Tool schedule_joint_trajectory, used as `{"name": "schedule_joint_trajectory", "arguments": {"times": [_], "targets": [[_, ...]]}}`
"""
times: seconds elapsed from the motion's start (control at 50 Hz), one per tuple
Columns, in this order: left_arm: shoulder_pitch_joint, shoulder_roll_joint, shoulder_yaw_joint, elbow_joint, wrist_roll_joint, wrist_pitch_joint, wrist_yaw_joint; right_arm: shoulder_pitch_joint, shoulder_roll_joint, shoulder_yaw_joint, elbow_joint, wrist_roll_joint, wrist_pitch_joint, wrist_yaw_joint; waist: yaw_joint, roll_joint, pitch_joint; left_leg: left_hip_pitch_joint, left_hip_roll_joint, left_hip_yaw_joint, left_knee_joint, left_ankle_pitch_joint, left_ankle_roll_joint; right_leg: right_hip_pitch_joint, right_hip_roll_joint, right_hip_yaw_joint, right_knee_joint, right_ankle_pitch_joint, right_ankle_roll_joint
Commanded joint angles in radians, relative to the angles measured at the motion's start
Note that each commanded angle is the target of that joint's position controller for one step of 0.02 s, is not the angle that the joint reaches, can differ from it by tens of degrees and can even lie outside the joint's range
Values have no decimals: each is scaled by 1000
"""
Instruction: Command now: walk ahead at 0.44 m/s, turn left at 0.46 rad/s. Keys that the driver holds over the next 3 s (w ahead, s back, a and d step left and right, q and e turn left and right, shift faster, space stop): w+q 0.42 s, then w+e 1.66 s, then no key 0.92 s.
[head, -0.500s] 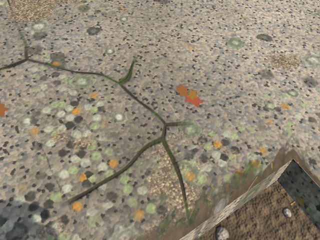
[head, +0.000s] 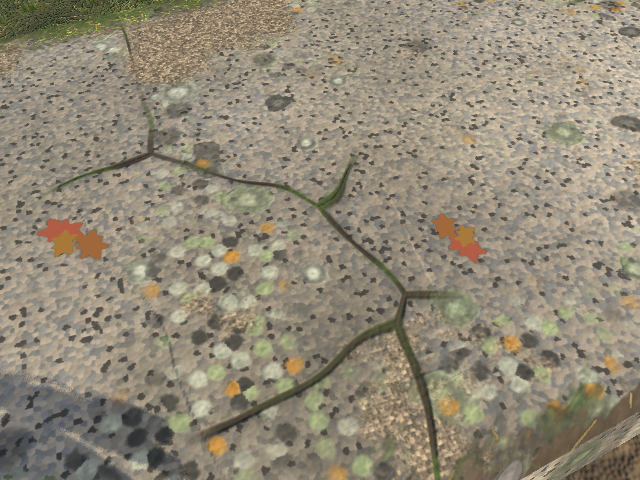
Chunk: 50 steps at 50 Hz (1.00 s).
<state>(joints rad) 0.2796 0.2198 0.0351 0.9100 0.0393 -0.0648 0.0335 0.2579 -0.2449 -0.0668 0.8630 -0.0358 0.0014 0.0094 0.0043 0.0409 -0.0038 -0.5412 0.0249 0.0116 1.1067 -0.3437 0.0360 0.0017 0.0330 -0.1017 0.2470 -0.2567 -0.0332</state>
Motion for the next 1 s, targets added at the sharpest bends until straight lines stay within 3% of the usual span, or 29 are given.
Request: {"name": "schedule_joint_trajectory", "arguments": {"times": [0.02,0.1,0.14,0.2,0.26,0.28,0.3,0.34,0.36,0.38,0.4,0.44,0.46,0.48,0.5,0.52,0.56,0.62,0.68,0.72,0.78,0.84,0.88,0.9,0.92,0.94,0.96,0.98,1.0], "targets": [[28,115,24,-28,7,-27,-3,-77,-8,0,-102,-5,7,1,6,-198,78,-194,32,39,202,-45,3,-11,-300,114,-94,262,-170],[166,136,30,19,27,-36,-5,-249,5,2,-199,-3,21,-13,52,-130,135,-564,61,-7,476,-200,39,174,-393,141,-80,248,-189],[289,158,40,63,48,-46,-8,-364,31,2,-253,20,22,-51,103,-139,136,-960,25,-106,997,-401,80,384,-519,243,-80,236,-249],[330,114,12,111,52,-60,-26,-573,93,51,-380,33,0,-75,95,-66,205,-1311,8,-169,1208,-572,149,453,-526,152,-116,109,-143],[267,91,-16,148,6,-49,-25,-726,169,120,-541,32,2,-43,19,-53,248,-1065,54,66,840,-524,125,87,-381,-81,-303,93,-39],[176,110,-16,128,-32,-23,-8,-594,188,142,-530,39,19,-6,-55,-43,188,-544,59,155,521,-322,145,-224,-285,-208,-407,336,-62],[103,131,-22,46,-70,-27,-4,-421,145,122,-471,35,16,14,-103,-38,56,-35,-28,220,417,-97,143,-446,-285,-214,-310,1008,-110],[47,432,62,-33,-96,-37,-35,106,-24,34,-298,29,45,17,-323,-271,-374,417,-170,153,295,-26,142,-214,-305,-167,249,1785,-109],[63,447,85,-57,-102,-39,-56,182,-126,-4,-251,27,49,17,-345,-239,-447,537,-201,-88,21,-135,174,-236,-271,-69,645,1482,-54],[28,256,53,-141,-78,-58,-109,95,-325,-58,-241,37,44,-5,-215,194,-467,608,79,-751,-396,25,248,-538,1,-14,1177,8,60],[76,170,42,-167,-38,-69,-134,79,-340,-85,-236,29,50,-21,-158,168,-561,607,127,-995,-603,86,211,-593,25,231,1453,6,28],[99,51,12,-185,-18,-45,-118,2,-199,-49,-137,17,29,-13,-22,43,-298,377,104,-847,-590,-165,177,-710,-44,207,1516,112,-4],[78,3,-10,-196,8,-38,-93,-26,-108,-28,-98,6,-1,-15,21,-2,-136,211,76,-724,-552,-69,152,-750,-70,209,1475,100,-14],[75,-15,-17,-180,22,-17,-68,-66,-27,-11,-75,-4,-24,-8,55,-49,-56,72,47,-575,-527,1,128,-722,-82,233,1425,112,-31],[83,-22,-18,-190,9,-1,-48,-36,0,-3,-39,-4,-44,0,60,19,-46,34,81,-547,-536,92,156,-736,-59,218,1533,54,-36],[12,-16,-17,-230,10,3,-28,-11,7,0,-11,9,-69,9,47,62,-46,41,104,-560,-569,152,165,-807,-50,225,1659,5,-49],[-70,-55,-34,-270,17,17,-4,16,13,4,46,19,-104,16,85,-14,-5,3,85,-398,-603,147,112,-894,-61,271,1574,-4,-78],[-136,64,1,-285,-9,9,-25,6,-21,6,-12,26,-115,2,40,-73,36,55,51,-226,-823,485,57,-774,-35,180,1074,175,-26],[-207,30,-4,-287,-27,16,-59,154,-44,0,6,48,-124,-15,-44,-45,-9,327,19,-74,-868,780,-22,-767,-18,36,766,313,-44],[-252,-6,-13,-291,-38,20,-76,192,-40,8,1,42,-122,-24,-72,18,-14,424,10,-20,-928,796,-54,-700,0,-17,596,393,-60],[-256,16,-4,-275,-41,38,-80,199,-65,9,-14,22,-111,-35,-62,65,-10,557,27,69,-929,1032,-84,-595,64,-64,424,359,-79],[-218,68,14,-255,-27,41,-71,250,-82,11,-11,21,-116,-72,-34,94,-18,730,100,99,-782,1418,-107,-525,110,-94,329,299,-91],[-58,130,38,-200,-24,47,-72,241,-118,-1,-23,6,-102,-112,47,94,-44,759,143,89,-559,1558,-119,-408,125,-71,276,210,-118],[74,167,57,-167,-27,45,-70,197,-152,-16,-47,2,-97,-123,122,85,-62,676,149,82,-350,1527,-123,-287,90,-11,212,208,-160],[239,181,75,-125,-35,38,-58,63,-199,-37,-90,24,-92,-119,261,-22,-104,493,40,144,102,1102,-127,-89,10,69,84,359,-257],[230,171,69,-99,-40,33,-48,-40,-62,-5,-167,4,-106,-91,194,-188,-122,-1,-93,64,405,-157,-84,219,-156,259,296,499,-303],[127,214,71,-149,-33,18,-41,97,-9,12,-224,13,-108,-72,30,-158,-207,-190,-69,-120,537,-174,-93,272,-346,638,255,559,-460],[62,196,82,-200,-36,25,-28,74,-101,8,-242,11,-119,-50,65,-95,-188,-277,-32,-206,509,-76,-84,196,-377,774,76,91,-509],[6,143,67,-208,-37,30,-21,25,-143,1,-241,6,-126,-32,19,6,-41,-297,-4,-174,407,-4,-68,22,-330,714,-34,-83,-453]]}}
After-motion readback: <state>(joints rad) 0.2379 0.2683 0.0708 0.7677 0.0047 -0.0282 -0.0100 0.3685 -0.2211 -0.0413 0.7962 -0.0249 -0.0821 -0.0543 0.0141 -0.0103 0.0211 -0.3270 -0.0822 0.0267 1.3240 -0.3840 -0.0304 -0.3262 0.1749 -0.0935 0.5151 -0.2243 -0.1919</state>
